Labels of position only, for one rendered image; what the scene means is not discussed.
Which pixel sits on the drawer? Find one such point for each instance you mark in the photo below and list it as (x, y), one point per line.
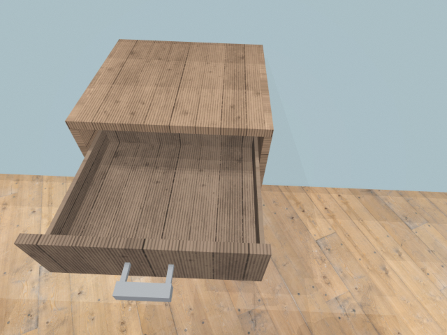
(158, 199)

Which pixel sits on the handle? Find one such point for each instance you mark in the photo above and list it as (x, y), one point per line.
(138, 291)

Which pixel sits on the cabinet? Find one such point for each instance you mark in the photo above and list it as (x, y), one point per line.
(178, 87)

